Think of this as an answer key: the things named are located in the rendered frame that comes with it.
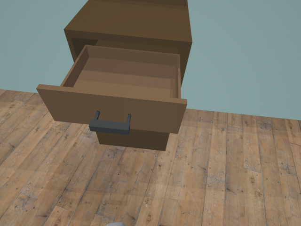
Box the drawer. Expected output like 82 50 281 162
36 45 187 134

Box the cabinet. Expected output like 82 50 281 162
64 0 192 151

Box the handle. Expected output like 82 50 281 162
89 111 131 135

